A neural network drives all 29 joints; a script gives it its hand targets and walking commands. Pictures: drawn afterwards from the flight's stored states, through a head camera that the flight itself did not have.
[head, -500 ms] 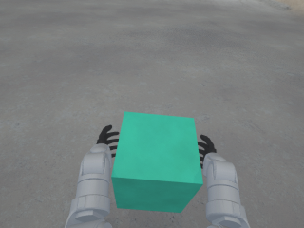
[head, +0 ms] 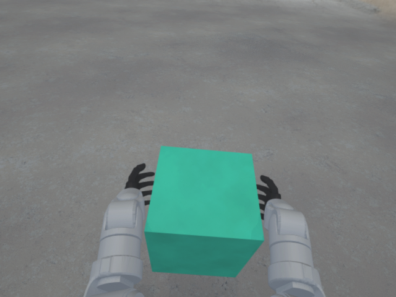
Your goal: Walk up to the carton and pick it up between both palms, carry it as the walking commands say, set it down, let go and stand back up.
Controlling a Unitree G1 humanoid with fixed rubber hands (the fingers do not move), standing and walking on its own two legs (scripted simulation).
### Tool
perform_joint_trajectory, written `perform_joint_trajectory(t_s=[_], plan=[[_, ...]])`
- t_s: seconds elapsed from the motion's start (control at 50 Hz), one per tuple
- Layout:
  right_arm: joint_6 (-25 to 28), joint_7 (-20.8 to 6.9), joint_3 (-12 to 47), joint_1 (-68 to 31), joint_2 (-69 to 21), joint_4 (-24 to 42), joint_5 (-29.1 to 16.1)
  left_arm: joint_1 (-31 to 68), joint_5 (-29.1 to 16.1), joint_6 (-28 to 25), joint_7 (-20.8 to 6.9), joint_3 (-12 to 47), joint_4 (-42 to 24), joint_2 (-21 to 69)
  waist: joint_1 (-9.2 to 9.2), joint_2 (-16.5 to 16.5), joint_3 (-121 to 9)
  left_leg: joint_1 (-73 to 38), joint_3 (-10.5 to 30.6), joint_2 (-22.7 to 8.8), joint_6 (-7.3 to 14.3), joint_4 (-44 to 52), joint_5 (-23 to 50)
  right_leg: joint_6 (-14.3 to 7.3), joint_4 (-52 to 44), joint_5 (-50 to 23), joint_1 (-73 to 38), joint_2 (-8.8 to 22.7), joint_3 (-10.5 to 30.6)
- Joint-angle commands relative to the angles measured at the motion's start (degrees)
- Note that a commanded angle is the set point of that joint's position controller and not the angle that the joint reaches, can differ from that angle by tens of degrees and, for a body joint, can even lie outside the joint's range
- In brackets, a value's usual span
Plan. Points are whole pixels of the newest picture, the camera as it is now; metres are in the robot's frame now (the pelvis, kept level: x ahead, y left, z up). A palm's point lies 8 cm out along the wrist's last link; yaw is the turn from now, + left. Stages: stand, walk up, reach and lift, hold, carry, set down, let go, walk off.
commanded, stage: carry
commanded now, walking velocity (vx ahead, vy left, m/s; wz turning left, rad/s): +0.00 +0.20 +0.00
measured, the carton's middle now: (200, 215) +0.31 +0.01 -0.02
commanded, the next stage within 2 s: none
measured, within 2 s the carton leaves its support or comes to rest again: neither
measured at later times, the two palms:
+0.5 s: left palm (122, 179) +0.30 +0.17 +0.11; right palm (267, 187) +0.31 -0.13 +0.10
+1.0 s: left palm (82, 201) +0.25 +0.23 +0.10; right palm (238, 205) +0.27 -0.06 +0.09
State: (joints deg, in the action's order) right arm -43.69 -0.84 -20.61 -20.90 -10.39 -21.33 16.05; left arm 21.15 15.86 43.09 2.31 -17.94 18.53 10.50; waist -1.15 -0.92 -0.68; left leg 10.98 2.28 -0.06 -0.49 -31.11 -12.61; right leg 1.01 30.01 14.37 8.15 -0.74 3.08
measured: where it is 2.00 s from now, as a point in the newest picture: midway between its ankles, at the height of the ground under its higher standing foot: outside the picture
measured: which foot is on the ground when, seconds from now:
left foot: down 0.00-1.00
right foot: down 0.00-0.92, up 0.94-1.00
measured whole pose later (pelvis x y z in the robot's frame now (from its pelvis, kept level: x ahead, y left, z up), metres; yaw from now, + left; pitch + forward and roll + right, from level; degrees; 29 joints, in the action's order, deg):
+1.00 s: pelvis -0.01 +0.07 -0.01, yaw +3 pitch +2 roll +0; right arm -71.4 7.4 -8.9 -12.9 -8.3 17.3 3.0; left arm 11.9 7.2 69.4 6.0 -7.3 -19.9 8.1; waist -0.4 0.3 -4.4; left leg 22.6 1.0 0.6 0.6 -35.2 -14.2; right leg 4.5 46.2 27.5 24.7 5.6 -1.0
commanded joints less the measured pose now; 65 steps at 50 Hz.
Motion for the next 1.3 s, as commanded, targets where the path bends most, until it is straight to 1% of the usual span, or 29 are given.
perform_joint_trajectory(t_s=[0.0, 0.04, 0.08, 0.16, 0.26, 0.3, 0.32, 0.38, 0.4, 0.42, 0.44, 0.5, 0.56, 0.6, 0.64, 0.72, 0.78, 0.82, 0.86, 0.9, 0.92, 0.94, 1.02, 1.08, 1.12, 1.14, 1.18, 1.24, 1.28], plan=[[2.06, -13.96, 38.51, -38.14, -52.11, 7.12, -17.50, 27.10, -15.60, 0.39, -16.79, 37.02, 1.42, 55.35, 0.04, 6.60, -9.04, 11.01, 8.50, -8.04, 2.30, 12.09, -16.07, -2.24, -0.99, 11.19, 7.85, 4.37, -0.66], [0.00, -11.89, 39.72, -36.26, -50.17, 6.69, -17.12, 25.45, -15.56, 1.83, -15.51, 35.87, 1.47, 51.75, -0.13, 2.03, -7.01, 19.08, 6.06, -6.40, 1.49, 11.49, -23.16, -1.87, -2.61, 15.37, 5.82, 5.73, -0.77], [-0.82, -11.28, 45.45, -37.31, -54.55, 16.14, -21.41, 30.53, -20.69, 2.18, -14.73, 43.24, -8.29, 56.99, -0.19, 0.91, -14.87, 14.26, 1.46, -2.41, 0.61, 3.56, -13.04, -3.73, -7.24, 16.10, 5.87, 10.57, 7.17], [-6.60, -7.97, 50.31, -32.78, -51.39, 25.17, -23.58, 18.61, -21.72, 8.00, -12.33, 44.20, -12.51, 54.43, 0.24, -8.81, -19.21, 10.63, -3.49, -1.32, 0.70, -3.88, -3.72, -5.47, -5.90, -3.16, 4.00, 17.31, 11.42], [-14.63, -4.79, 52.66, -21.14, -50.98, 35.60, -26.98, 12.87, -26.32, 15.35, -7.56, 48.16, -29.88, 51.49, 0.39, 3.77, -27.30, 0.99, 2.22, -7.26, 3.74, -2.70, 32.01, -1.12, 9.89, -20.19, 5.38, 9.11, -1.61], [-17.09, -2.34, 51.58, -17.14, -49.02, 40.00, -26.31, 9.66, -27.59, 18.87, -5.79, 49.71, -31.93, 52.14, 0.50, 12.63, -26.46, -3.66, 6.93, -10.91, 6.91, -0.50, 43.18, 0.51, 13.19, 0.35, 11.90, 4.91, -5.02], [-18.56, -1.42, 52.73, -14.34, -49.83, 41.75, -26.76, 9.04, -28.51, 19.98, -5.24, 49.77, -34.73, 51.64, 0.05, 10.52, -25.33, -3.59, 4.37, -10.33, 7.92, -1.01, 43.24, 0.53, 8.38, 3.88, 11.93, 4.15, -6.60], [-22.16, 0.93, 50.47, -9.81, -47.30, 43.57, -25.52, 9.27, -29.84, 23.47, -4.08, 50.00, -40.10, 49.07, -0.08, 8.72, -23.75, 3.98, 0.70, -6.57, 5.09, -3.66, 24.21, -1.59, 1.26, -3.01, 5.94, 7.83, -1.22], [-23.08, 0.73, 50.82, -10.10, -48.18, 43.49, -25.94, 11.17, -29.92, 24.19, -4.00, 49.23, -42.13, 47.98, 0.06, 3.14, -21.41, 12.50, -0.07, -3.93, 3.34, -7.23, 11.62, -3.55, -1.30, -10.22, 0.89, 12.16, 5.87], [-24.31, 1.56, 51.08, -12.15, -48.46, 45.16, -26.44, 7.98, -28.97, 25.42, -3.69, 46.76, -39.34, 48.26, -0.09, -9.84, -20.63, 20.77, -2.87, -0.49, 1.45, -13.52, -2.72, -5.70, -4.33, -23.43, -3.89, 19.80, 14.29], [-24.76, 1.56, 51.37, -13.11, -47.35, 46.67, -27.65, 6.88, -28.43, 25.81, -3.19, 46.21, -39.71, 47.71, 0.04, -13.10, -20.02, 23.10, -3.77, 1.28, 0.10, -19.49, -17.86, -10.77, -7.14, -26.06, -1.96, 27.81, 23.48], [-25.29, 1.73, 54.23, -18.32, -50.15, 51.41, -31.54, 8.64, -29.47, 26.12, -2.74, 45.76, -42.96, 49.51, 0.05, -9.22, -19.26, 20.32, -3.29, -0.23, 0.76, -10.43, -15.61, -10.07, -5.52, -30.34, -1.79, 25.43, 16.64], [-25.86, 2.43, 50.54, -13.26, -48.08, 50.11, -29.90, 7.02, -29.26, 26.61, -1.67, 45.91, -42.81, 49.15, 1.25, -4.40, -25.16, 3.99, -5.47, -1.03, 0.78, 9.63, 1.54, -2.58, 6.44, -28.59, 1.32, 15.46, 1.66], [-26.40, 2.70, 50.23, -11.70, -46.36, 49.39, -29.67, 3.47, -27.95, 27.13, -0.63, 44.53, -41.97, 47.31, 0.55, 6.35, -27.18, -11.83, 7.96, -14.33, 3.67, 1.53, 50.83, 2.43, 17.65, 6.69, 18.04, 7.29, -5.37], [-26.07, 2.66, 49.44, -12.97, -45.77, 49.77, -29.02, 5.55, -28.81, 26.80, -1.47, 44.98, -43.00, 47.13, 0.76, 10.67, -24.31, -6.13, 8.65, -15.07, 8.05, 2.04, 46.61, 1.91, 12.67, 16.61, 17.33, 3.35, -10.40], [-25.48, 2.98, 50.31, -13.72, -48.02, 49.81, -29.00, 7.03, -29.09, 26.81, -1.68, 45.56, -42.69, 48.90, 0.21, 7.19, -22.45, 5.36, 0.87, -7.54, 4.41, -3.19, 24.18, 0.18, 1.74, -4.63, 6.02, 8.69, -5.42], [-27.00, 3.10, 49.56, -11.80, -44.14, 48.29, -27.95, 3.32, -27.67, 27.84, -1.93, 42.99, -39.46, 44.92, 0.10, -14.56, -17.70, 22.50, -4.63, 1.01, -0.53, -20.63, -18.78, -9.74, -9.76, -16.88, 3.09, 29.20, 19.82], [-26.55, 2.72, 52.03, -17.51, -48.09, 49.53, -29.69, 7.42, -29.18, 27.41, -2.88, 44.28, -40.08, 48.61, 0.45, -11.45, -14.23, 18.40, -4.22, -0.52, 0.43, -13.43, -14.38, -9.37, -10.71, -6.62, 7.66, 26.10, 14.88], [-26.84, 2.47, 52.70, -13.87, -48.25, 46.06, -30.39, 4.54, -27.90, 26.78, -2.18, 42.33, -39.60, 46.12, 0.86, -15.28, -16.92, 12.92, -6.72, 0.55, 0.05, 0.02, -9.63, -4.84, -4.34, -15.30, 4.72, 18.07, 5.51], [-25.85, 1.52, 51.92, -13.49, -48.38, 49.54, -30.76, 3.79, -28.33, 26.10, -2.18, 44.87, -41.28, 49.06, 0.93, 0.02, -23.82, -2.69, 0.20, -6.48, 0.11, 8.22, 13.87, -0.10, 10.23, -13.29, 10.28, 11.82, -4.17], [-25.67, 1.80, 48.67, -9.77, -45.72, 46.92, -29.42, 5.38, -28.75, 26.39, -1.56, 46.43, -42.26, 48.14, 0.88, 16.18, -21.70, -5.58, 13.30, -15.92, 2.41, 9.08, 28.32, 2.58, 18.34, 12.47, 22.48, 5.35, -9.13], [-25.64, 1.59, 49.31, -10.19, -46.10, 47.51, -29.81, 6.32, -29.15, 26.62, -2.11, 46.35, -43.09, 47.36, 1.45, 17.16, -21.70, -5.74, 14.05, -17.69, 8.06, 7.10, 35.98, 2.18, 23.75, 23.31, 22.90, 3.17, -9.52], [-25.80, 1.29, 49.68, -9.46, -48.17, 47.96, -28.22, 7.86, -30.86, 26.56, -3.01, 47.43, -43.45, 49.91, 1.53, 8.59, -17.95, 7.00, 6.18, -11.92, 10.81, 9.18, 8.26, 0.61, 27.64, 16.50, 18.82, 3.95, -9.29], [-25.17, 1.70, 49.80, -11.40, -46.59, 49.93, -27.79, 5.29, -29.51, 26.73, -3.17, 46.07, -40.68, 49.20, 1.13, 9.81, -16.37, 10.75, 4.35, -10.05, 9.72, 9.81, -3.37, 1.16, 14.90, 13.29, 13.44, 3.45, -11.82], [-26.41, 1.84, 50.14, -9.84, -46.06, 46.79, -28.20, 3.75, -28.17, 27.45, -2.85, 43.75, -38.70, 47.47, 0.18, 7.62, -16.08, 9.49, 3.64, -8.63, 7.43, 3.86, 6.12, 0.31, -1.69, 4.60, 7.05, 3.86, -11.35], [-25.69, 1.90, 49.69, -9.90, -46.86, 47.83, -28.10, 6.86, -29.22, 26.70, -2.83, 45.31, -42.01, 48.21, 0.18, 5.03, -19.81, 12.62, 0.87, -5.53, 5.07, -1.64, -1.54, -0.04, -7.17, 5.63, -0.37, 7.22, -6.11], [-26.71, 1.56, 52.04, -13.16, -47.06, 47.62, -28.39, 6.48, -28.19, 26.59, -3.09, 43.52, -41.40, 46.56, 0.19, -18.33, -14.39, 26.70, -3.95, 2.89, -0.28, -20.61, -18.86, -9.20, -17.29, 0.25, 3.60, 32.32, 24.97], [-25.98, 1.24, 53.89, -16.90, -50.55, 48.88, -30.68, 7.44, -29.16, 25.90, -3.59, 44.07, -42.77, 49.45, 0.48, -8.22, -12.39, 22.51, -3.00, -0.89, -0.47, -22.04, -12.47, -8.19, -10.51, -12.57, 5.03, 24.48, 8.93], [-25.20, 1.27, 54.67, -17.58, -52.26, 50.77, -31.33, 7.87, -29.40, 25.27, -3.73, 44.24, -43.67, 50.64, 0.24, -13.15, -14.88, 18.58, -6.34, 0.82, -1.09, -15.11, -12.34, -5.92, -6.20, -26.31, 1.64, 20.36, 4.15]])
